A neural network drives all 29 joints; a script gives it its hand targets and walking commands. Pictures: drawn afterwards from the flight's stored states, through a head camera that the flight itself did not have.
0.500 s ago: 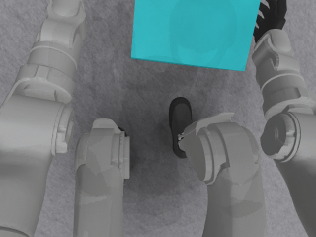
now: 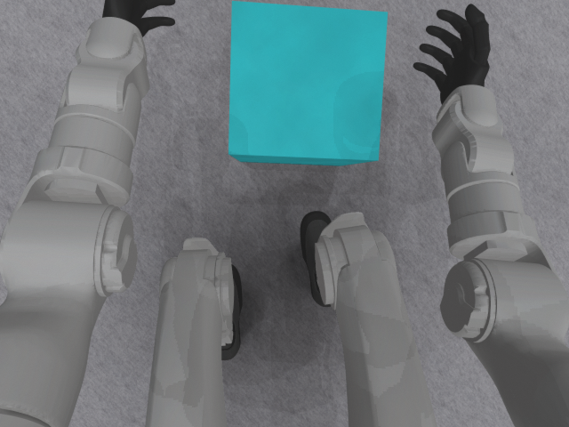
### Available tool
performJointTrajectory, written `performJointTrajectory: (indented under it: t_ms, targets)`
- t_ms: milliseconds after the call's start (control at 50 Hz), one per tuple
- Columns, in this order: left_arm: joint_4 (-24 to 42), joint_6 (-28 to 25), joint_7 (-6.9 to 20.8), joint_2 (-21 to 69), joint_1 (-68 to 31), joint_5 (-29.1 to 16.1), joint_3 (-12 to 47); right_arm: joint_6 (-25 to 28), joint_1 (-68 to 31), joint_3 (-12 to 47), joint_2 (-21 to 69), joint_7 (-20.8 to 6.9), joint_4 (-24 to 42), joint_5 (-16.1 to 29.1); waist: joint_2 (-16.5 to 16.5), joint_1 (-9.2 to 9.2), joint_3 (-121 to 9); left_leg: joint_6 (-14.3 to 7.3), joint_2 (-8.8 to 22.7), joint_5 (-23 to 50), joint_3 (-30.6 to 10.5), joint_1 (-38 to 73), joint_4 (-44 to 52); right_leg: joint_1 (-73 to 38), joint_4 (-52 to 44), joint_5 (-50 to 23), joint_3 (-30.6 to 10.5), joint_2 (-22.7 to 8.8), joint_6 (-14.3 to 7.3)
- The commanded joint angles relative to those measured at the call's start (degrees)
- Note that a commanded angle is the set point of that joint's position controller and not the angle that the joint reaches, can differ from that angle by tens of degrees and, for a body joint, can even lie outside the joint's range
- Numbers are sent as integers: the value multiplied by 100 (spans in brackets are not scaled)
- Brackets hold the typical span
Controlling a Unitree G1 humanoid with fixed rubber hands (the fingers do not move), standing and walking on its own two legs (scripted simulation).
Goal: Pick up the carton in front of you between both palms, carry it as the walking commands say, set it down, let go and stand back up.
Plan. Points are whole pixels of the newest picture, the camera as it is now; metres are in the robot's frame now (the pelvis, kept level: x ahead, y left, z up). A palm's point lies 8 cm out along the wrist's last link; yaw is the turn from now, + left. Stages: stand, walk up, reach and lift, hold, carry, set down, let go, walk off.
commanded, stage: set down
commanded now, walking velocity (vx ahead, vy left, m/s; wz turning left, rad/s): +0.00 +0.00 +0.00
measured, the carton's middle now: (298, 102) +0.50 -0.10 -0.32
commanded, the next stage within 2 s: let go in 0.62 s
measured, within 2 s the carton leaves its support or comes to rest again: neither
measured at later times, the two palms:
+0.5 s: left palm out of the picture +0.57 +0.11 +0.03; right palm out of the picture +0.46 -0.27 +0.03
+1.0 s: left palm out of the picture +0.46 +0.15 +0.15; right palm out of the picture +0.38 -0.27 +0.15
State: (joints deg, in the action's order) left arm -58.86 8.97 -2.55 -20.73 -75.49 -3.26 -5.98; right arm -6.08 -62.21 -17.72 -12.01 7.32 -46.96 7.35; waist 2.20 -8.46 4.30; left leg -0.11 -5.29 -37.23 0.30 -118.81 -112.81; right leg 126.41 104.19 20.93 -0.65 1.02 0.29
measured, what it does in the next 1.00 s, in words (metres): rises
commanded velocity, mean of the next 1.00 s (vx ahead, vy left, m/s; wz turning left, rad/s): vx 0.00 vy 0.00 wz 0.00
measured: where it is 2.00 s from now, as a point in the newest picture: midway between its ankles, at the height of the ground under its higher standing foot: (274, 300)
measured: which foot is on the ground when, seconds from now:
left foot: down 0.00-1.00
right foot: down 0.00-1.00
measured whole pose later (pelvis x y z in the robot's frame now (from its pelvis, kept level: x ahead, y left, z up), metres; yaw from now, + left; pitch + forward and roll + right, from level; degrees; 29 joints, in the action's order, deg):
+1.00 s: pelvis +0.08 -0.02 +0.26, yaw +0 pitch +33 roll +2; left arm -36.1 5.5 -4.4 -7.2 -28.7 5.6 -11.9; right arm -4.3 -20.3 -11.3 -10.4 -4.9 -30.8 -3.0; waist 0.3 -5.5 -3.4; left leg 0.9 -3.8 -22.6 -3.4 -61.7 -51.6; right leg 68.7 48.7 12.6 -0.7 1.1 -1.7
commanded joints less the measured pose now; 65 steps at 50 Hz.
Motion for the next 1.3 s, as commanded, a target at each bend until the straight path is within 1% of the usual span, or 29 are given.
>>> performJointTrajectory:
  t_ms: [0,60,140,240,300,380,540,580,640,720,800,860,920,960,1020,1140,1220,1280]
  targets:
    - [494,-131,79,-586,-1252,77,-170,57,-992,-68,-507,-33,687,-109,45,-154,-5894,-93,-37,445,121,1069,1720,-5184,-718,-1107,220,91,284]
    - [689,-118,126,-559,-1156,114,-177,18,-763,-150,-524,-62,841,-187,174,-223,-6262,-56,-62,678,134,1499,1989,-5395,-961,-1336,275,118,285]
    - [1112,-55,153,-506,-1017,143,-145,-46,-465,-250,-582,-130,1152,-241,413,-292,-6757,10,-82,1104,131,2259,2337,-5627,-1296,-1687,368,155,247]
    - [1506,46,167,-433,-785,194,-163,-140,-173,-280,-554,-255,1445,-213,610,-251,-6950,79,-77,1591,106,3020,2796,-5829,-1758,-2021,429,184,202]
    - [1533,70,189,-390,-583,246,-226,-169,-12,-265,-479,-317,1476,-202,598,-192,-6847,92,-66,1766,83,3246,3105,-5990,-2061,-2147,421,187,202]
    - [1432,41,242,-338,-303,321,-324,-150,199,-278,-386,-373,1448,-258,494,-149,-6674,94,-55,1926,38,3451,3561,-6294,-2493,-2292,382,176,220]
    - [1317,-80,394,-251,-11,411,-418,-41,482,-391,-294,-435,1460,-476,400,-185,-6430,113,-33,2176,-58,4114,4534,-7009,-3454,-2512,316,141,234]
    - [1194,-107,435,-212,20,439,-435,-17,508,-409,-227,-456,1360,-519,393,-175,-6197,114,-13,2152,-76,4171,4741,-7045,-3673,-2465,293,116,237]
    - [1090,-158,439,-123,246,548,-545,36,674,-380,-154,-516,1276,-627,360,-96,-6114,126,4,2222,-91,4396,5057,-7290,-3988,-2446,252,94,238]
    - [1253,-214,290,166,1127,778,-697,114,1412,-272,-171,-680,1351,-861,285,-33,-6424,183,-4,2653,-112,4970,5509,-8068,-4351,-2799,221,102,203]
    - [1908,-285,-11,589,2274,982,-772,187,2416,-57,-283,-929,1712,-1108,124,39,-6360,240,13,2971,-149,5572,6028,-8970,-4735,-3053,182,107,102]
    - [2536,-352,-191,822,2924,1002,-726,225,3015,180,-410,-1103,2031,-1167,-8,96,-5813,243,44,2772,-138,5919,6420,-9525,-5091,-2911,111,76,16]
    - [2994,-437,-250,883,3508,924,-670,278,3569,463,-480,-1215,2257,-1084,-97,160,-5111,197,82,2379,-112,6176,6766,-10023,-5480,-2649,-10,18,-26]
    - [3130,-510,-223,869,3959,855,-603,322,3980,655,-473,-1263,2309,-996,-167,183,-4667,157,110,2167,-97,6261,6958,-10394,-5716,-2560,-103,-26,-36]
    - [3114,-639,-105,817,4706,785,-502,395,4658,883,-418,-1290,2306,-859,-263,218,-4151,106,136,2039,-78,6376,7198,-11025,-5987,-2697,-252,-91,-27]
    - [2955,-865,78,716,6166,700,-357,557,6037,1278,-314,-1187,2525,-624,-433,336,-3436,15,152,2243,-120,6931,7759,-12286,-6447,-3616,-520,-203,45]
    - [3021,-991,153,632,6952,629,-251,641,6798,1464,-365,-1082,2797,-553,-479,399,-2926,-32,190,2494,-190,7643,8208,-12768,-6804,-4030,-534,-214,87]
    - [3142,-1043,216,577,7349,615,-183,651,7126,1517,-424,-1048,2936,-537,-354,482,-2432,-25,243,2627,-230,8288,8528,-12863,-7118,-3822,-448,-171,107]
